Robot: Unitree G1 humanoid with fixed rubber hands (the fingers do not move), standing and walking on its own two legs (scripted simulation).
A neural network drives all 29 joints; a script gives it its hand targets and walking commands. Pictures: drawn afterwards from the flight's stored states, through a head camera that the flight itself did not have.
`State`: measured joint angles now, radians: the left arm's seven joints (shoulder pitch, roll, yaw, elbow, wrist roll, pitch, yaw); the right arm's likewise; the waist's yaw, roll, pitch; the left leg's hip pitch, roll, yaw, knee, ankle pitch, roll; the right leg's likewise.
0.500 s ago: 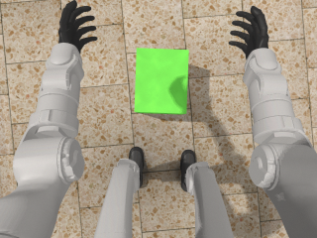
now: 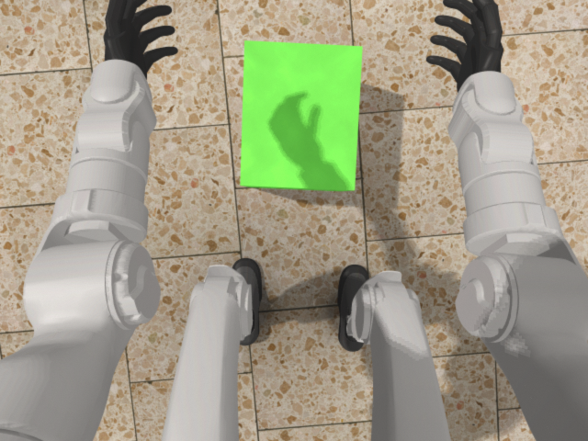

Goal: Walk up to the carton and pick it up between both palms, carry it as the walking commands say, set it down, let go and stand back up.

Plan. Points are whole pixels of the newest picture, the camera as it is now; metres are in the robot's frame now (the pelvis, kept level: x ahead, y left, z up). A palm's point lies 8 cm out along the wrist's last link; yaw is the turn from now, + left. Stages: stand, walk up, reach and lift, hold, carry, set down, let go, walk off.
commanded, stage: reach and lift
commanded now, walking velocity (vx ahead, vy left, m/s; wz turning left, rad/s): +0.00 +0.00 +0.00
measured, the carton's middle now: (299, 126) +0.53 +0.02 -0.47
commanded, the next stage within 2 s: none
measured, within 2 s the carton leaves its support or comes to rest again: neither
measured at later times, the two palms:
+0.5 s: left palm (177, 97) +0.52 +0.21 -0.27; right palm (424, 104) +0.53 -0.17 -0.26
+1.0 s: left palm (202, 121) +0.51 +0.20 -0.40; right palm (397, 126) +0.52 -0.16 -0.39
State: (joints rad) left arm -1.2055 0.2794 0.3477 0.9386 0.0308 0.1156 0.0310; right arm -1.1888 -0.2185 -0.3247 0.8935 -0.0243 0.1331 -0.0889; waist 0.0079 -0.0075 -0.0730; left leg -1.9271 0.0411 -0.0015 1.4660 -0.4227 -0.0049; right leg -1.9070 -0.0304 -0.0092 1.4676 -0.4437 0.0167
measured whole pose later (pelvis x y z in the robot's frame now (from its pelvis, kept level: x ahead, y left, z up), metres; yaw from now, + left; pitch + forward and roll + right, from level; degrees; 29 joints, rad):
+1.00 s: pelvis -0.04 +0.00 -0.20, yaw +0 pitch +37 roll -1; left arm -1.58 0.43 0.01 1.25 -0.28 0.02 0.11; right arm -1.58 -0.39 -0.02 1.24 0.29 0.02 -0.12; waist 0.01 -0.01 0.46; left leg -2.31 0.03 -0.02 2.19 -0.53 0.00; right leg -2.28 -0.02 0.02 2.20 -0.56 0.03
